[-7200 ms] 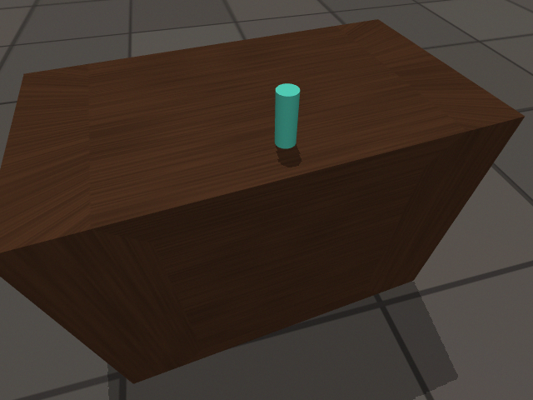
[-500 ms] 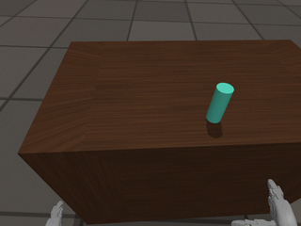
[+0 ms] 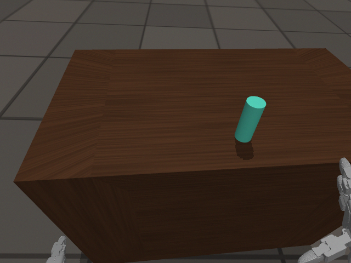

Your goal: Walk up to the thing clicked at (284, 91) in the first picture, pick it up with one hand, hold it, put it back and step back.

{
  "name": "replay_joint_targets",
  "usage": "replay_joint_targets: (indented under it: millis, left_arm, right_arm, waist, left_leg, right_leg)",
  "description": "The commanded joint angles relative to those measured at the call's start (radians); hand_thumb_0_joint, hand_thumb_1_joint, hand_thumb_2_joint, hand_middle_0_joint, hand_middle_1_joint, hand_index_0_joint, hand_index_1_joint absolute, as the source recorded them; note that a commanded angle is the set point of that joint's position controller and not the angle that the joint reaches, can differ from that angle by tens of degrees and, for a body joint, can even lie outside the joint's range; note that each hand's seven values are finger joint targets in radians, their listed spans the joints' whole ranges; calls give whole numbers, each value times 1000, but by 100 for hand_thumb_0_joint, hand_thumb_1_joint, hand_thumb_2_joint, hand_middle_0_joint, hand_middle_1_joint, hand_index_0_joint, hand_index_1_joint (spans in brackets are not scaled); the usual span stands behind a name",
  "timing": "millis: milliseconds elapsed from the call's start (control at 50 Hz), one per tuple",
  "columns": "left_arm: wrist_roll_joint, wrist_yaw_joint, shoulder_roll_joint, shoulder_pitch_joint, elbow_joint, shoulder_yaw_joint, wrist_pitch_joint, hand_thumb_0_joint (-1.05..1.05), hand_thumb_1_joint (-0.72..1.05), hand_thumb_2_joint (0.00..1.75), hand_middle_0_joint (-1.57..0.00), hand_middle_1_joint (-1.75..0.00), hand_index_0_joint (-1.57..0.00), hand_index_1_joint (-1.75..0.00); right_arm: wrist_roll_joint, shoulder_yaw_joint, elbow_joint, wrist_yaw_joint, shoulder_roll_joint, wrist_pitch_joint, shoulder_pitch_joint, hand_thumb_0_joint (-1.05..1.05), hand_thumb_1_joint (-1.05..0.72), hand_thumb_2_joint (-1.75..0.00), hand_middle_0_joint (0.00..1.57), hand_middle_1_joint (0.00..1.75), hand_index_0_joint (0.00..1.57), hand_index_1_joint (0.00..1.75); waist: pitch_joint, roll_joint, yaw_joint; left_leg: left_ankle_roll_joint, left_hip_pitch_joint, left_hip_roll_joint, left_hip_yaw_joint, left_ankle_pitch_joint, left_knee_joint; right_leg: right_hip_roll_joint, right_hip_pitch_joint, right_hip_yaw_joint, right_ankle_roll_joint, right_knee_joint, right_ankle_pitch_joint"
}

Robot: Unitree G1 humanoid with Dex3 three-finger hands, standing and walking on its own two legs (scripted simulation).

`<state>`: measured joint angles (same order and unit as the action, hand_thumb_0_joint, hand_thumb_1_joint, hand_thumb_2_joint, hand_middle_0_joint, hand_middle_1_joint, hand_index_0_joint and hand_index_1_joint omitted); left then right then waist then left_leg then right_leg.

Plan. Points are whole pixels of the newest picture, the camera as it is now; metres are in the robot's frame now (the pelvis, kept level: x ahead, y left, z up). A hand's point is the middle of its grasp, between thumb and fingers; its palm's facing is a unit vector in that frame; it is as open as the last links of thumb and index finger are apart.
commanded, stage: rise first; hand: right
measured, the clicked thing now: (248, 120) +0.45 -0.20 +0.09
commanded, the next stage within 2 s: go down in 0.90 s
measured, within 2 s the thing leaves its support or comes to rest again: neither
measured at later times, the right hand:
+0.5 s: hand out of the picture +0.18 -0.27 +0.15, palm faces +0.40 +0.81 -0.43, open 17.7 cm
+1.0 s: hand out of the picture +0.17 -0.27 +0.17, palm faces +0.44 +0.77 -0.46, open 17.7 cm
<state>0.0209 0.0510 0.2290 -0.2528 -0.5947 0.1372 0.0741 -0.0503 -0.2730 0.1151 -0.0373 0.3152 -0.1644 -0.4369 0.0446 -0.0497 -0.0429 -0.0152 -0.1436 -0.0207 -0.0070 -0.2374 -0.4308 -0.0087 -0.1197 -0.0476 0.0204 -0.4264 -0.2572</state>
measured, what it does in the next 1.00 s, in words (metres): stands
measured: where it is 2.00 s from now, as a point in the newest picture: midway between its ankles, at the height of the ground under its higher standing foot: outside the picture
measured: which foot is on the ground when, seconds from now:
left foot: down 0.00-1.00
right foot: down 0.00-1.00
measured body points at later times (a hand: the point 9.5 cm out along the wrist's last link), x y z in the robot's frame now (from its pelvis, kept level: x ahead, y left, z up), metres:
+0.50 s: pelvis -0.02 +0.00 +0.00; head -0.03 +0.02 +0.45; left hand +0.14 +0.26 -0.08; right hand +0.15 -0.31 +0.17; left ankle +0.00 +0.13 -0.74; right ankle -0.01 -0.14 -0.74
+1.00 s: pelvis -0.02 +0.00 +0.00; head -0.02 +0.02 +0.45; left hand +0.15 +0.26 -0.09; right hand +0.14 -0.31 +0.20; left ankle +0.00 +0.13 -0.74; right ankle -0.01 -0.14 -0.74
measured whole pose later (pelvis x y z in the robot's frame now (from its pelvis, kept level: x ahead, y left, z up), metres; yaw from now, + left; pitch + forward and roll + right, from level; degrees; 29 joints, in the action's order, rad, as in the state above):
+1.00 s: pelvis -0.02 +0.00 +0.00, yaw -1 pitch -5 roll +0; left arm 0.03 0.03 0.21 -0.26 -0.61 0.19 0.12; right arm -0.06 -0.43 0.26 -0.01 0.36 -0.33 -0.41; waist 0.06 -0.06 -0.06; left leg -0.02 -0.13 -0.03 -0.01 -0.21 -0.42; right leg 0.00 -0.11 -0.05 0.02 -0.42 -0.23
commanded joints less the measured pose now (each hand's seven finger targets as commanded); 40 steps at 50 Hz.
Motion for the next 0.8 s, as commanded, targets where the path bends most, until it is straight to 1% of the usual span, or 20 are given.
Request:
replay_joint_targets:
  millis: [0,40,60,100,140,160,180,260,280,340,380,500,560,580,620,640,680,720,740,780]
  left_arm:
    - [-2,12,157,1,151,78,57,0,-57,4,-5,-4,-4,-5]
    - [-1,9,195,31,177,122,62,0,-57,4,-5,-4,-4,-5]
    - [3,4,179,38,159,120,61,0,-57,4,-5,-4,-4,-5]
    - [8,-9,113,19,130,79,62,0,-56,3,-5,-4,-4,-5]
    - [12,-17,83,42,143,48,68,0,-57,4,-5,-4,-4,-5]
    - [13,-19,66,83,169,16,75,0,-56,3,-5,-4,-4,-5]
    - [14,-21,42,90,181,-6,78,0,-57,4,-5,-4,-4,-5]
    - [3,1,167,82,179,104,87,0,-56,4,-5,-4,-4,-5]
    - [1,2,173,84,163,110,89,0,-56,3,-5,-4,-4,-4]
    - [2,1,142,88,165,93,96,0,-56,4,-5,-4,-4,-5]
    - [4,-6,106,76,172,60,99,0,-56,4,-5,-4,-5,-5]
    - [9,-14,111,57,175,71,103,0,-56,4,-5,-4,-4,-4]
    - [11,-19,91,77,141,51,102,0,-56,5,-5,-4,-4,-5]
    - [10,-16,117,92,171,69,107,0,-56,5,-5,-4,-4,-5]
    - [6,-11,139,113,199,86,111,0,-56,6,-5,-4,-4,-5]
    - [5,-9,127,113,177,77,111,0,-56,6,-5,-4,-4,-5]
    - [3,-6,131,80,132,95,108,0,-56,5,-5,-4,-4,-5]
    - [4,-8,120,95,160,83,112,0,-57,6,-5,-4,-4,-5]
    - [4,-10,92,92,157,58,110,0,-56,7,-5,-5,-4,-6]
    - [7,-10,100,75,146,70,108,0,-56,7,-5,-5,-4,-5]
  right_arm:
    - [-7,-175,202,-19,229,-87,20,0,61,-2,3,6,4,6]
    - [-11,-201,226,-15,234,-93,32,0,61,-2,4,6,4,6]
    - [-13,-194,228,-11,222,-95,31,0,61,-2,4,6,4,6]
    - [-17,-173,246,-1,193,-103,29,0,61,-2,4,6,4,6]
    - [-17,-153,281,5,182,-117,65,0,61,-2,4,6,4,6]
    - [-17,-152,296,6,188,-126,83,0,61,-2,4,6,4,6]
    - [-14,-143,312,8,185,-133,96,0,61,-2,4,6,4,6]
    - [-12,-213,304,-3,250,-147,135,0,61,-3,4,6,5,6]
    - [-14,-225,304,-5,255,-150,141,0,61,-2,4,6,5,6]
    - [-12,-228,285,-9,245,-157,140,0,61,-3,4,6,5,6]
    - [-14,-223,280,-5,236,-167,138,0,61,-3,4,6,5,6]
    - [-15,-233,290,2,238,-191,127,0,61,-3,4,6,5,6]
    - [-17,-241,307,3,246,-201,132,0,61,-3,4,6,5,6]
    - [-19,-242,314,3,251,-204,154,0,61,-3,4,6,5,6]
    - [-16,-252,329,-2,262,-208,166,0,61,-3,4,6,5,6]
    - [-16,-258,325,-3,265,-211,166,0,61,-3,4,6,5,6]
    - [-18,-270,319,-5,273,-211,158,0,61,-3,4,6,5,6]
    - [-18,-271,323,-3,270,-212,155,0,60,-4,4,6,5,6]
    - [-16,-264,332,-2,264,-213,155,0,60,-4,4,6,5,6]
    - [-20,-268,319,0,259,-216,134,0,60,-4,4,6,5,6]
  waist:
    - [-102,24,-11]
    - [-98,20,-9]
    - [-81,5,-10]
    - [-36,4,-7]
    - [-38,8,3]
    - [-41,17,-10]
    - [-41,4,-4]
    - [-76,27,5]
    - [-69,11,0]
    - [-68,14,-6]
    - [-57,23,-11]
    - [-48,16,-16]
    - [-52,-17,-30]
    - [-49,-1,-14]
    - [-67,6,-11]
    - [-57,-4,-21]
    - [-65,-5,-15]
    - [-69,8,-14]
    - [-62,-3,-19]
    - [-46,13,-17]
  left_leg:
    - [12,58,12,-50,203,55]
    - [14,51,11,-56,192,56]
    - [15,43,11,-57,181,58]
    - [17,26,14,-58,148,67]
    - [16,19,14,-56,132,71]
    - [16,22,18,-57,116,70]
    - [15,18,15,-52,102,75]
    - [14,17,12,-53,88,73]
    - [15,19,11,-52,86,72]
    - [17,21,12,-55,68,75]
    - [16,24,11,-53,38,86]
    - [20,27,13,-58,33,86]
    - [23,31,18,-58,42,77]
    - [22,27,20,-56,29,81]
    - [22,32,19,-58,6,89]
    - [22,32,18,-55,4,91]
    - [20,35,15,-53,40,87]
    - [16,38,12,-53,37,90]
    - [17,33,11,-50,37,91]
    - [17,28,12,-52,24,96]
  right_leg:
    - [28,-12,73,-27,58,248]
    - [27,-15,69,-27,63,243]
    - [27,-22,70,-25,67,233]
    - [22,-43,69,-28,75,196]
    - [21,-41,69,-29,75,176]
    - [19,-45,66,-28,79,164]
    - [24,-47,71,-30,80,148]
    - [25,-16,60,-30,85,132]
    - [27,-20,59,-28,84,128]
    - [29,-27,59,-30,88,114]
    - [33,-36,64,-33,88,88]
    - [27,-48,64,-30,99,89]
    - [24,-59,62,-25,99,99]
    - [22,-61,59,-27,102,79]
    - [24,-51,57,-29,110,57]
    - [25,-51,57,-29,107,54]
    - [29,-40,58,-31,95,91]
    - [32,-39,64,-33,91,89]
    - [33,-40,67,-32,91,91]
    - [33,-41,67,-34,93,78]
